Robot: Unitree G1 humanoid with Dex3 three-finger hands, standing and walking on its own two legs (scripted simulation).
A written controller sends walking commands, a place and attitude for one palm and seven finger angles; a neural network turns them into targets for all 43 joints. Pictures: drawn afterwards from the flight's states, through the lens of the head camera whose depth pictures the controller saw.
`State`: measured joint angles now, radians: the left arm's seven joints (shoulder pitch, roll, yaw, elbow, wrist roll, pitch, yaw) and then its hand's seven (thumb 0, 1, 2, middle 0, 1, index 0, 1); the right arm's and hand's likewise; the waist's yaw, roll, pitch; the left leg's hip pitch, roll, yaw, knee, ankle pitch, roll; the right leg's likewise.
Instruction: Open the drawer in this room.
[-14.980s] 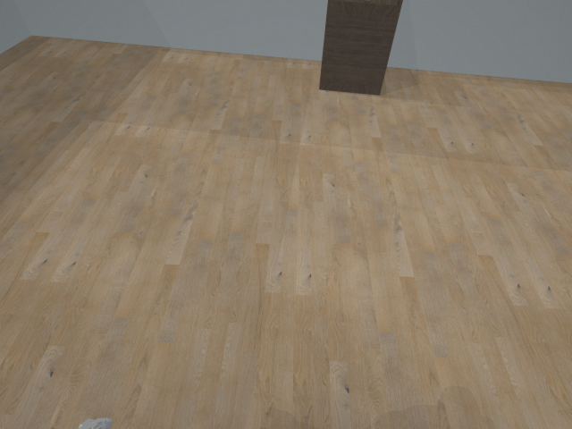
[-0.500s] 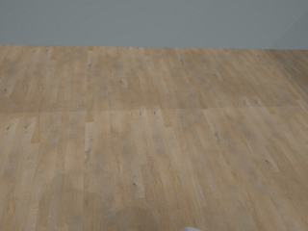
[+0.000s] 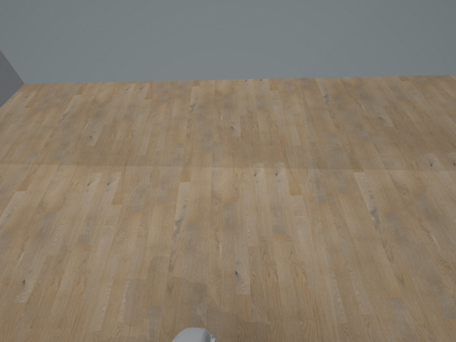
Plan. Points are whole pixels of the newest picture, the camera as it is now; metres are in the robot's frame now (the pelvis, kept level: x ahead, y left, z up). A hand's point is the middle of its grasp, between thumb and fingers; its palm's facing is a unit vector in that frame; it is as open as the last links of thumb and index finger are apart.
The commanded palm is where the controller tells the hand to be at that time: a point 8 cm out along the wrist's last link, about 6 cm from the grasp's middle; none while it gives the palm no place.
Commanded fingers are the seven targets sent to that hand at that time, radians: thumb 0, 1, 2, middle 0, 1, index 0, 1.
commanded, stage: turn or walk to find it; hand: left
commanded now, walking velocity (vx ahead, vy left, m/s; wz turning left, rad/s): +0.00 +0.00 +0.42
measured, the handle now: out of the picture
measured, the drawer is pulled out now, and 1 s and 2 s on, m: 0.00 0.00 0.00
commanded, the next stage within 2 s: none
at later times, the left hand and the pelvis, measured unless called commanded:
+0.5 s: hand out of the picture -0.04 +0.27 -0.18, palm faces +0.28 -0.93 -0.24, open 7.4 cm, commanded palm none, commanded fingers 0.00 0.90 0.90 -0.20 -0.30 -0.20 -0.30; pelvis -0.02 +0.05 +0.00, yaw +13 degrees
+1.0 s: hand out of the picture -0.03 +0.21 -0.15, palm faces +0.44 -0.86 -0.27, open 7.4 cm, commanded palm none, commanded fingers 0.00 0.90 0.90 -0.20 -0.30 -0.20 -0.30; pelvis -0.02 +0.00 +0.00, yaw +27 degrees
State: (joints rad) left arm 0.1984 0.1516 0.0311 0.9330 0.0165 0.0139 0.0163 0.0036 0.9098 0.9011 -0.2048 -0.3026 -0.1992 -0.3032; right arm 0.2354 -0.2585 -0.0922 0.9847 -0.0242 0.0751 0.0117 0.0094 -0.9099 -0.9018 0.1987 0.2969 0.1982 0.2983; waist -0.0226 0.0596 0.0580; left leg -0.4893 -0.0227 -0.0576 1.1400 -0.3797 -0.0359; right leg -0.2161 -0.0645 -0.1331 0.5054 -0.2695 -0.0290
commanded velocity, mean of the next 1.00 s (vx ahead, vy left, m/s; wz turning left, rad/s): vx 0.00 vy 0.00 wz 0.42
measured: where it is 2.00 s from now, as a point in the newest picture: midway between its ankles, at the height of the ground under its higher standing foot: outside the picture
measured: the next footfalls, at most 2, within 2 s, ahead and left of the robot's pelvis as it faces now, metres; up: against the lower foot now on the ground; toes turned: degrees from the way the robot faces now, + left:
left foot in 0.32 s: -0.01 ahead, +0.16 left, +0.00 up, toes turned +13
right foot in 0.76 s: +0.06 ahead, -0.08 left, +0.00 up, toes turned +15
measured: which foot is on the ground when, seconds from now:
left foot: up 0.00-0.30, down 0.32-0.76, up 0.78-1.00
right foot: down 0.00-0.32, up 0.34-0.74, down 0.76-1.00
